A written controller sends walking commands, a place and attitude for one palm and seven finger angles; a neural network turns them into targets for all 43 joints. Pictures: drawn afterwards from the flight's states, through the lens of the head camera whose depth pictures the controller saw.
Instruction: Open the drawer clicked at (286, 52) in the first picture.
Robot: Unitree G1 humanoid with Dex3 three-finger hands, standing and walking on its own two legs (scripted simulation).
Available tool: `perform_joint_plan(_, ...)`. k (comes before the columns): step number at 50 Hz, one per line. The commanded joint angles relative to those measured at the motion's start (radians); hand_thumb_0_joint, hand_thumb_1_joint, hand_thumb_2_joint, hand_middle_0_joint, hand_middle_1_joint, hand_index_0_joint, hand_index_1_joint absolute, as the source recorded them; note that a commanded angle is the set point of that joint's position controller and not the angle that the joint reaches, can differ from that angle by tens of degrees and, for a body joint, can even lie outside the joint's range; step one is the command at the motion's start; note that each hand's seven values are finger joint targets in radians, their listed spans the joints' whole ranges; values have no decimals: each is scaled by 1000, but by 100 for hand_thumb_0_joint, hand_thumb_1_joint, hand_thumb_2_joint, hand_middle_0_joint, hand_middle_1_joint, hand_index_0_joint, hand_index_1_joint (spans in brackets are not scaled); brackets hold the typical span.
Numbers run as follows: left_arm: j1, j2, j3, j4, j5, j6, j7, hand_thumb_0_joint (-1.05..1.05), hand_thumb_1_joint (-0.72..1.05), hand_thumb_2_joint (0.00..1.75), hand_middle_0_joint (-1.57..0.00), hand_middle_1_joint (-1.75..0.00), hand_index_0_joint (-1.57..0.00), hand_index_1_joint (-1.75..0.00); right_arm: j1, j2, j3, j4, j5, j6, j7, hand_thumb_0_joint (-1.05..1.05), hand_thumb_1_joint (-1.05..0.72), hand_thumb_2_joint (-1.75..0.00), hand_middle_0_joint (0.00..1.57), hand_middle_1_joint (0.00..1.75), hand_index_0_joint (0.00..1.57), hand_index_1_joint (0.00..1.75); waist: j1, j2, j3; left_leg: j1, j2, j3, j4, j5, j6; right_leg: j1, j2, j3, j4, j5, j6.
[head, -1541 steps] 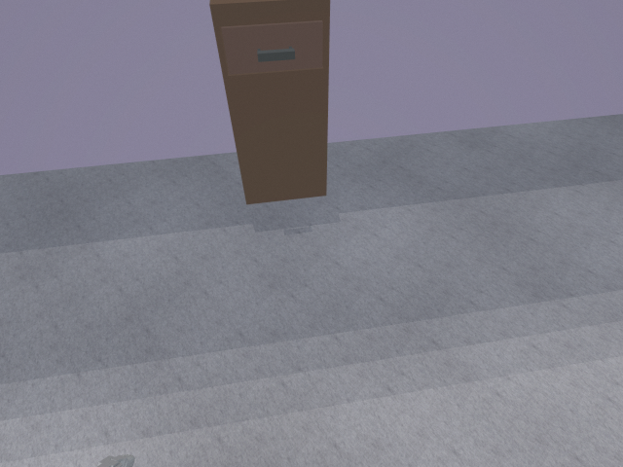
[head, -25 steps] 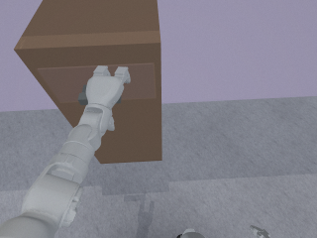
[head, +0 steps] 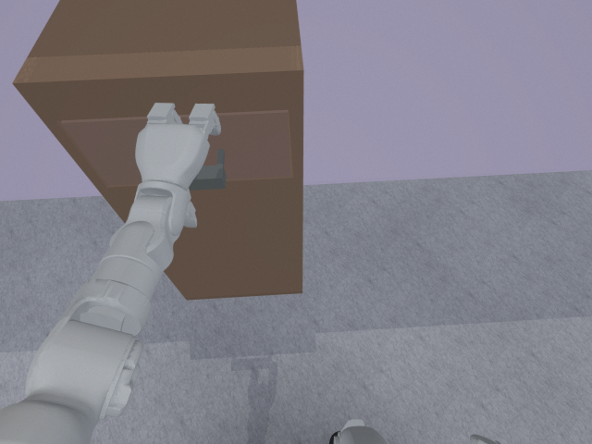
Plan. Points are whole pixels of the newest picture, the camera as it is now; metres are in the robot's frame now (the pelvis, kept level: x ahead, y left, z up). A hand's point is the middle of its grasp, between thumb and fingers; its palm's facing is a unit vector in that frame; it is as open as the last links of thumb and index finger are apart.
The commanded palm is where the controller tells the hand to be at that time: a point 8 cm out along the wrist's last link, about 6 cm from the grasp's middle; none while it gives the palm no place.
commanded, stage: re-aim the fingers above the handle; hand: left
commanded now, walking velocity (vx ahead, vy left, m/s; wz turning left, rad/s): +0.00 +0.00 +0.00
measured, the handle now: (186, 167) +0.55 +0.18 -0.01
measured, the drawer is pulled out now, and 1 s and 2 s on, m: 0.00 0.00 0.00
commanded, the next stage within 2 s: lower the fingers behind the handle in 0.54 s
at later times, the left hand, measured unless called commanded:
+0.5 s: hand (174, 158) +0.49 +0.16 +0.08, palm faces +0.20 +0.05 -0.98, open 13.8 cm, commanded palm +0.44 +0.18 +0.10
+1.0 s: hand (177, 187) +0.48 +0.17 +0.03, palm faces +0.11 +0.07 -0.99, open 13.8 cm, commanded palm +0.44 +0.17 +0.08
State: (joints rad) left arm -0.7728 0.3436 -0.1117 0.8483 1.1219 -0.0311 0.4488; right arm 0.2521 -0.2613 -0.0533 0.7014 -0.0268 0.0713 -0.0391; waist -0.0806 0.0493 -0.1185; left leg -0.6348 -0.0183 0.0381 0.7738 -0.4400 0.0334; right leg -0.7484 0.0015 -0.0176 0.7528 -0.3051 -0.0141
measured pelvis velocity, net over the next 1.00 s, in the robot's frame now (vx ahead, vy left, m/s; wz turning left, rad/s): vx -0.01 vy -0.01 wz -0.01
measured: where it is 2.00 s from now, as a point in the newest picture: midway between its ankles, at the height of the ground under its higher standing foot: outside the picture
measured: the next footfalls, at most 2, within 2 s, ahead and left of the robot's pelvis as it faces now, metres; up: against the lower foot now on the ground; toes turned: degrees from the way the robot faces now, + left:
none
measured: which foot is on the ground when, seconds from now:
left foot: down 0.00-1.00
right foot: down 0.00-1.00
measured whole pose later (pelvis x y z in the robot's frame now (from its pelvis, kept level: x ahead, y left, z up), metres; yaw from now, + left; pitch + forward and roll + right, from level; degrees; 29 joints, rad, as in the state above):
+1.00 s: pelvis -0.01 -0.01 -0.01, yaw +0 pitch +20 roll +0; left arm -0.83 0.34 -0.11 1.03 1.14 0.12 0.51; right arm 0.24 -0.26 -0.06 0.70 -0.03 0.07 0.00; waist -0.08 0.05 -0.14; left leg -0.73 -0.01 0.04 0.83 -0.45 0.03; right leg -0.84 0.01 -0.01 0.80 -0.31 -0.02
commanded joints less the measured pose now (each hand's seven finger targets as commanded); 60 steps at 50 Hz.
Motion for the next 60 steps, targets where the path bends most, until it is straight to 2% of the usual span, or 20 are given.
perform_joint_plan(1,-386,255,80,74,6,279,76,0,-50,30,-30,-120,-30,-120,65,-119,-19,-58,20,17,33,0,-90,-90,20,30,20,30,42,-46,-457,80,-6,9,-118,488,-33,411,37,-16,-47,394,-21)
perform_joint_plan(5,-413,-1,-151,-10,-141,357,-161,0,-50,30,-30,-120,-30,-120,65,-151,-50,-97,52,46,19,0,-90,-90,20,30,20,30,-47,-159,-507,211,6,0,-140,510,2,465,37,-9,-128,450,5)
perform_joint_plan(9,-482,-77,-247,-241,-185,154,-337,0,-50,30,-30,-120,-30,-120,27,-143,-39,-112,45,18,-36,0,-90,-90,20,30,20,30,-106,-153,-381,270,-10,-48,-148,432,24,393,28,-11,-165,372,8)
perform_joint_plan(11,-496,13,-167,-281,-153,27,-324,0,-50,30,-30,-120,-30,-120,69,-130,-37,-80,28,-6,-50,0,-90,-90,20,30,20,30,-75,-72,-334,318,-6,-73,-136,482,17,303,31,-18,-146,322,-6)
perform_joint_plan(14,-583,208,21,-391,-92,-122,-209,0,-50,30,-30,-120,-30,-120,120,-106,-37,-60,7,-20,-55,0,-90,-90,20,30,20,30,-8,78,-399,338,-3,-72,-96,599,-17,264,29,-11,-85,337,-29)
perform_joint_plan(16,-535,312,150,-314,-35,-119,-79,0,-50,30,-30,-120,-30,-120,118,-83,-23,-55,1,-27,-33,0,-90,-90,20,30,20,30,42,119,-421,254,-13,-72,-70,649,-44,276,32,-19,-33,354,-38)
perform_joint_plan(19,-433,387,220,-213,-19,11,51,0,-50,30,-30,-120,-30,-120,51,-81,-3,-79,-2,-9,-9,0,-90,-90,20,30,20,30,88,11,-438,98,-33,-28,-78,567,-44,405,28,-14,-7,413,-40)
perform_joint_plan(23,-341,280,87,35,-5,231,85,0,-50,30,-30,-120,-30,-120,22,-105,5,-86,15,18,7,0,-90,-90,20,30,20,30,66,-84,-388,34,-16,23,-132,407,-34,423,25,-4,-61,349,-21)
perform_joint_plan(27,-404,184,-32,127,-80,393,-99,0,-50,30,-30,-120,-30,-120,47,-146,-19,-97,58,56,3,0,-90,-90,20,30,20,30,-2,-193,-453,89,-9,29,-175,379,-8,518,29,6,-134,388,7)
perform_joint_plan(29,-456,30,-155,-22,-170,331,-242,0,-50,30,-30,-120,-30,-120,37,-156,-37,-123,60,51,-16,0,-90,-90,20,30,20,30,-75,-224,-453,162,-8,12,-167,375,14,515,23,10,-166,411,16)
perform_joint_plan(32,-497,-52,-231,-195,-178,148,-334,0,-50,30,-30,-120,-30,-120,34,-144,-36,-100,48,2,-48,0,-90,-90,20,30,20,30,-94,-125,-403,255,-18,-32,-155,378,27,420,22,6,-170,359,11)
perform_joint_plan(35,-523,60,-136,-279,-139,-18,-309,0,-50,30,-30,-120,-30,-120,102,-122,-39,-61,25,-32,-63,0,-90,-90,20,30,20,30,-70,-10,-387,336,-14,-64,-124,473,15,303,27,-8,-138,323,-9)
perform_joint_plan(39,-511,213,41,-266,-60,-152,-164,0,-50,30,-30,-120,-30,-120,147,-103,-41,-35,10,-42,-48,0,-90,-90,20,30,20,30,-12,40,-340,202,-17,-62,-73,473,-14,242,27,-5,-68,304,-33)
perform_joint_plan(41,-451,263,123,-160,-14,-127,-44,0,-50,30,-30,-120,-30,-120,139,-96,-36,-30,6,-51,-19,0,-90,-90,20,30,20,30,19,36,-334,95,-19,-63,-51,450,-26,212,31,-17,-17,280,-40)
perform_joint_plan(45,-381,255,137,15,17,76,119,0,-50,30,-30,-120,-30,-120,98,-110,-31,-51,-11,-38,30,0,-90,-90,20,30,20,30,35,-1,-383,-25,-24,-18,-38,414,-31,247,34,-19,20,293,-34)
perform_joint_plan(48,-430,208,59,72,36,242,120,0,-50,30,-30,-120,-30,-120,99,-121,-35,-64,5,-8,46,0,-90,-90,20,30,20,30,17,-22,-498,20,-14,7,-55,433,-24,330,39,-9,-4,352,-24)
perform_joint_plan(50,-463,171,18,70,-12,301,47,0,-50,30,-30,-120,-30,-120,109,-128,-47,-76,25,12,39,0,-90,-90,20,30,20,30,-16,-70,-555,61,-10,9,-62,437,-11,395,40,3,-34,399,-10)
perform_joint_plan(53,-534,200,10,-26,-99,257,-96,0,-50,30,-30,-120,-30,-120,100,-139,-49,-89,32,19,-4,0,-90,-90,20,30,20,30,-61,-150,-581,89,-16,2,-81,385,14,498,28,28,-83,429,12)
perform_joint_plan(55,-528,186,-12,-90,-119,154,-173,0,-50,30,-30,-120,-30,-120,109,-132,-45,-85,24,1,-34,0,-90,-90,20,30,20,30,-71,-121,-535,109,-18,-9,-87,373,23,486,21,31,-95,425,10)
perform_joint_plan(60,-306,137,-35,57,-29,-15,-200,0,-50,30,-30,-120,-30,-120,150,-124,-32,-54,19,-14,-39,0,-90,-90,20,30,20,30,-40,-92,-265,22,-12,-24,-71,306,11,256,29,8,-83,267,-16)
